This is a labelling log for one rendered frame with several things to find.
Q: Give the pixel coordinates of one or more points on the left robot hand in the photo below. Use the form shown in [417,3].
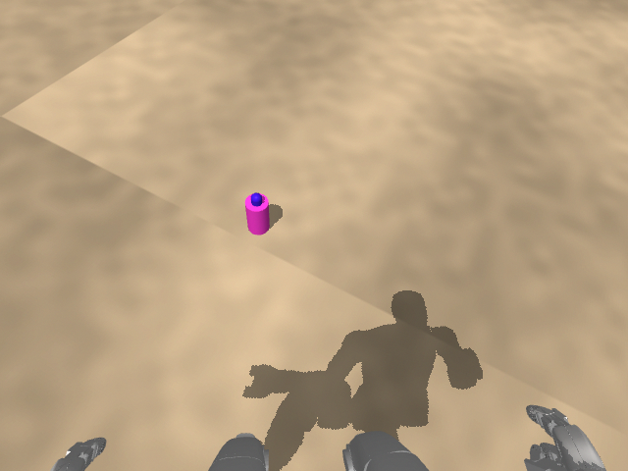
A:
[80,455]

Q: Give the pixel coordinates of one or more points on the bottle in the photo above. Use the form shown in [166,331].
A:
[257,213]

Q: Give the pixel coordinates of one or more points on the right robot hand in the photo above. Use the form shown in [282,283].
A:
[572,450]

